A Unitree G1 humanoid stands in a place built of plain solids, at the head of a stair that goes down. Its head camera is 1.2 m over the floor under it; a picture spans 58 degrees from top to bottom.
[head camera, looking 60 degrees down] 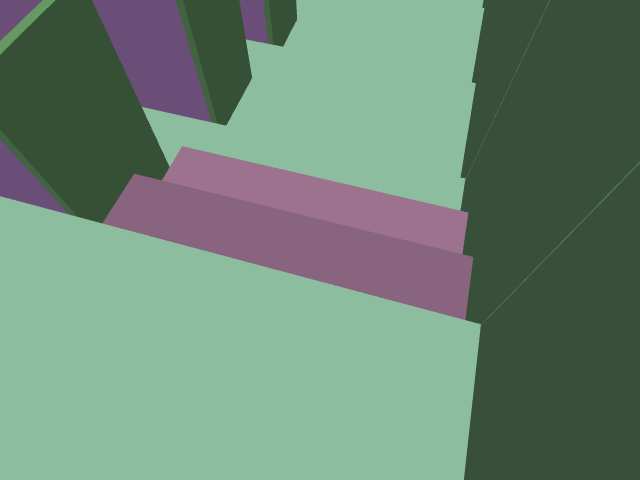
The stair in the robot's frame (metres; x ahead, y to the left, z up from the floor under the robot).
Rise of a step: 0.19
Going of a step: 0.33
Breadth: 1.37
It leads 16 degrees to the right of straight ahead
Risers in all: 4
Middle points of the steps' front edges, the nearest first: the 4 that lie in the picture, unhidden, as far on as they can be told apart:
0.60 0.19 0.00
0.92 0.10 -0.18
1.24 0.01 -0.37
1.57 -0.09 -0.55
